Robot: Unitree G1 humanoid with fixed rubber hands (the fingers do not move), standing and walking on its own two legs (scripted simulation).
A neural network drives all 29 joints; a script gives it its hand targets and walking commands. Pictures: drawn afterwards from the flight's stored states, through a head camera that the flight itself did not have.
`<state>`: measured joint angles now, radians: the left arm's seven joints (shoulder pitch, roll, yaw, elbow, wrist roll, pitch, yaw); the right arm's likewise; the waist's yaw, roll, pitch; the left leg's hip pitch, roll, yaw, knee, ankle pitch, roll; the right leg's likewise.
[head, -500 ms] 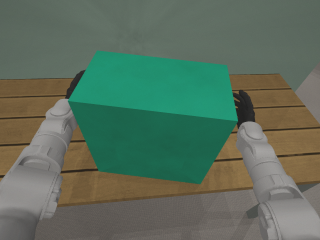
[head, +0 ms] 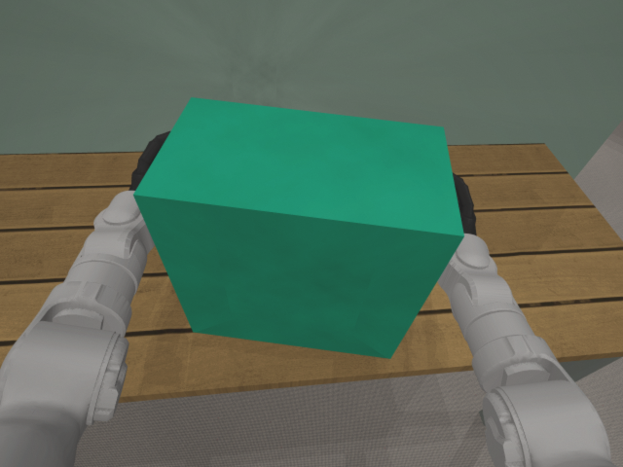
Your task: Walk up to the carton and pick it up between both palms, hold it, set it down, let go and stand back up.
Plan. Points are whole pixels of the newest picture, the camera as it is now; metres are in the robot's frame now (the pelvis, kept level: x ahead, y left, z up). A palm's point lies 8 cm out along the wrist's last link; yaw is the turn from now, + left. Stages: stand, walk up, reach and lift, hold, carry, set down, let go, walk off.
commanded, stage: reach and lift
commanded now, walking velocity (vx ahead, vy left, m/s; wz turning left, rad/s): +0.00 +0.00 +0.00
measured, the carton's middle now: (302, 242) +0.41 +0.01 +0.06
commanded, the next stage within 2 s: none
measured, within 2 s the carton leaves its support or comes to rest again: leaves its support in 1.08 s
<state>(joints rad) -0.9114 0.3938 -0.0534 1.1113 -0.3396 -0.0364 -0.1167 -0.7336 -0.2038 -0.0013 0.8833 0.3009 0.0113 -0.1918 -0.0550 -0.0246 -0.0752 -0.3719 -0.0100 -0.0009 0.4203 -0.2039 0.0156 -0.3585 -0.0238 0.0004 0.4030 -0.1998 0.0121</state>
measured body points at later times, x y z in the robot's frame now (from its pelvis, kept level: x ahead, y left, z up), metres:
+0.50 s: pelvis +0.00 +0.00 +0.00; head +0.05 +0.01 +0.45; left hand +0.46 +0.20 +0.11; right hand +0.42 -0.20 +0.09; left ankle +0.00 +0.11 -0.74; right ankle -0.01 -0.14 -0.74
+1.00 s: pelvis +0.00 +0.00 +0.00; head +0.04 +0.02 +0.45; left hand +0.46 +0.19 +0.12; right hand +0.42 -0.20 +0.09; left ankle +0.00 +0.11 -0.74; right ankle -0.01 -0.14 -0.74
